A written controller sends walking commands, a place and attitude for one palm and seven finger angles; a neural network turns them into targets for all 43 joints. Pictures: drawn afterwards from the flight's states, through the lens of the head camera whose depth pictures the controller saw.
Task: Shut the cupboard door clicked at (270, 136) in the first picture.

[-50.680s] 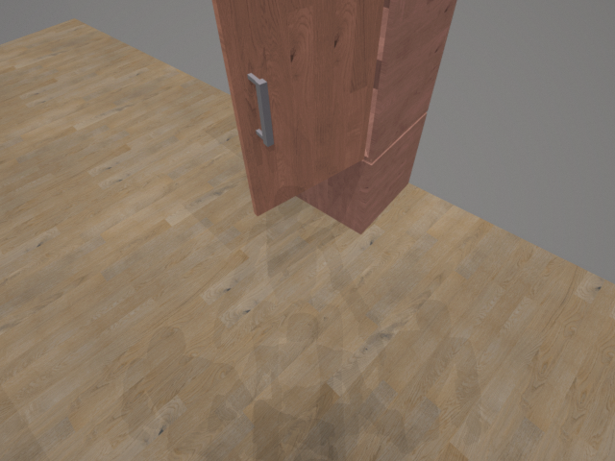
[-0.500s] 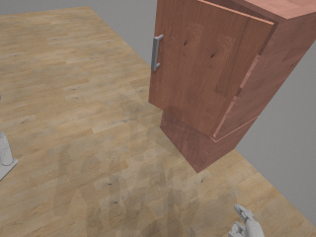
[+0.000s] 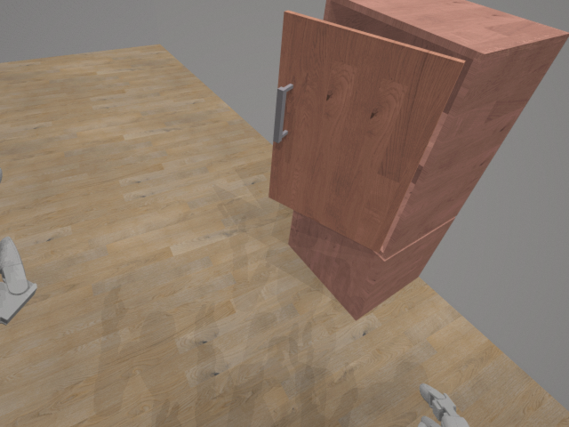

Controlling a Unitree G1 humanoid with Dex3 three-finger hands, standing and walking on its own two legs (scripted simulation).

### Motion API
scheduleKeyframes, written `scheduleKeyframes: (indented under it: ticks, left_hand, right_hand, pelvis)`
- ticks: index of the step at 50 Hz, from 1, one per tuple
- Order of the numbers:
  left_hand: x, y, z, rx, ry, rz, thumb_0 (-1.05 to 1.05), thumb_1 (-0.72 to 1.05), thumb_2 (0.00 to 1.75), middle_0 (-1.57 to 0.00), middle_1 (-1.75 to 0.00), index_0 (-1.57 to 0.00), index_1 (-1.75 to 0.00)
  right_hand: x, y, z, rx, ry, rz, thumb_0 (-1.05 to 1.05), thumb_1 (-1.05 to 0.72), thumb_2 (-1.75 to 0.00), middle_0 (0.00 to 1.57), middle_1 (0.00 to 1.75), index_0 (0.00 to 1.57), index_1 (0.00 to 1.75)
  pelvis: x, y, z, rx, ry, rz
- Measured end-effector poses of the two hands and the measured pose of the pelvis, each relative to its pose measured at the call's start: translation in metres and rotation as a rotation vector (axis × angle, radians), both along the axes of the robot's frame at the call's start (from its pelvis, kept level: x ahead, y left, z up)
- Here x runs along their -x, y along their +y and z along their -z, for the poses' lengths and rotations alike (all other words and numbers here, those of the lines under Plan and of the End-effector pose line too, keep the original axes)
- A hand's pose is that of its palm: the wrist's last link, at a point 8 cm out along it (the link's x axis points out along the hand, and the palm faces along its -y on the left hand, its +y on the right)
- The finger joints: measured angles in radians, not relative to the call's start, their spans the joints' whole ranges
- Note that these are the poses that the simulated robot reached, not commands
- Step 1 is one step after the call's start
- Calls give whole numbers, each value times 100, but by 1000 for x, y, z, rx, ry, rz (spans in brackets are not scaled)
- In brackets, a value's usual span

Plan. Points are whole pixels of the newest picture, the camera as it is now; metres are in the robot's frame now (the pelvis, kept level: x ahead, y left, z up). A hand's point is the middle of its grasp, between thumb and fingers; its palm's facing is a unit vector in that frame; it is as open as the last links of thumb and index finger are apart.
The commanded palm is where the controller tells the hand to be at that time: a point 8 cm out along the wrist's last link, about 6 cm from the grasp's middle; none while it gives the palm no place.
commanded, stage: stop stepping back and stand still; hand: left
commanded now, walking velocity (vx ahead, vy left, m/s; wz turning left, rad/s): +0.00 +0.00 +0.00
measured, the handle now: (283, 113) +0.90 +0.02 +0.01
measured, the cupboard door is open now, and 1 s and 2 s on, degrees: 22 22 22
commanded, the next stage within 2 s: let the arm hang, fingers relaxed in 0.10 s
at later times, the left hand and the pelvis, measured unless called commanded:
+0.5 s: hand out of the picture +0.05 +0.20 -0.18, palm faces -0.05 -0.99 -0.14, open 7.4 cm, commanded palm none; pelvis -0.01 +0.03 -0.02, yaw +0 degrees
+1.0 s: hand out of the picture +0.01 +0.25 -0.15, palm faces -0.02 -0.94 -0.33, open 7.4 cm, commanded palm none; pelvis +0.00 +0.02 +0.01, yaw -2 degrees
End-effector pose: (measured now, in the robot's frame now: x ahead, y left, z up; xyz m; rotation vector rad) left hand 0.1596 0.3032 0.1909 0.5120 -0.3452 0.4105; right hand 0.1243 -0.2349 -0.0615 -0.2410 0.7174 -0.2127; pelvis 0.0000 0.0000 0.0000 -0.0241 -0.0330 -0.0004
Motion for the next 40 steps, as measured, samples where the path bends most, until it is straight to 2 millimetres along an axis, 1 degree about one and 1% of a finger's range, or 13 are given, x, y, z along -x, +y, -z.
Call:
scheduleKeyframes:
  ticks: [5, 10, 11, 12, 14, 17, 19, 21, 26, 29, 33, 36, 40]
  left_hand:
    - [14, 0, -2, -15, 21, -19, 2, 89, 90, -21, -30, -21, -30]
    - [16, 14, 16, 50, 63, -63, 1, 89, 90, -21, -30, -22, -30]
    - [12, 17, 26, 53, 93, -57, 1, 89, 90, -21, -30, -21, -30]
    - [5, 21, 46, 66, 168, -46, 1, 89, 90, -21, -30, -21, -30]
    - [-7, 27, 102, 134, 413, -39, 1, 89, 90, -20, -30, -21, -30]
    - [3, 18, 196, 245, 826, -34, 1, 90, 90, -20, -29, -20, -30]
    - [27, 1, 249, 317, 1052, -20, 1, 90, 90, -20, -29, -20, -30]
    - [58, -18, 290, 398, 1231, -9, 1, 91, 90, -20, -29, -20, -30]
    - [130, -54, 354, 589, 1534, -23, 2, 92, 90, -20, -30, -21, -30]
    - [156, -52, 368, 638, 1634, -52, 2, 94, 90, -21, -30, -21, -30]
    - [178, -39, 359, 640, 1706, -116, 2, 93, 90, -21, -30, -21, -30]
    - [185, -26, 346, 617, 1717, -169, 2, 92, 90, -20, -30, -21, -30]
    - [186, -12, 335, 553, 1719, -226, 1, 92, 90, -20, -29, -20, -30]
  right_hand:
    - [-5, 2, 8, -30, 9, -22, 1, -91, -90, 20, 30, 20, 30]
    - [-8, 7, 14, -19, 26, -22, 1, -91, -90, 20, 30, 20, 30]
    - [-9, 8, 17, -17, 25, -44, 1, -91, -90, 20, 30, 20, 30]
    - [-10, 8, 22, -17, 36, -72, 1, -91, -90, 20, 30, 20, 30]
    - [-11, 6, 34, -20, 77, -92, 1, -91, -90, 20, 30, 20, 30]
    - [-4, 1, 45, -25, 124, -70, 1, -91, -90, 20, 30, 20, 30]
    - [8, -3, 49, -23, 163, -50, 1, -91, -90, 20, 30, 20, 30]
    - [25, -6, 50, -14, 227, -28, 1, -91, -90, 20, 30, 20, 30]
    - [86, -14, 50, 46, 443, 65, 0, -91, -90, 20, 30, 20, 30]
    - [125, -11, 48, 64, 561, 113, 0, -91, -90, 20, 30, 20, 30]
    - [157, -2, 43, 41, 667, 162, 1, -91, -90, 20, 30, 20, 30]
    - [162, 4, 44, 10, 693, 171, 1, -91, -90, 20, 30, 20, 30]
    - [151, 8, 57, -45, 663, 167, 1, -91, -90, 20, 30, 20, 30]
  pelvis:
    - [2, 2, 0, 2, 3, 5]
    - [2, 12, 3, 14, -7, 7]
    - [3, 15, 5, 20, -5, -1]
    - [5, 18, 8, 24, -3, -8]
    - [9, 23, 12, 16, -6, -9]
    - [15, 27, 16, -1, -6, -1]
    - [17, 27, 17, -11, -9, 3]
    - [17, 25, 16, -14, -6, 2]
    - [13, 29, 17, 11, 7, -5]
    - [10, 32, 16, 17, 4, 1]
    - [5, 33, 4, 19, 20, 13]
    - [2, 33, -2, 17, 34, 21]
    - [3, 28, -3, -8, 37, 39]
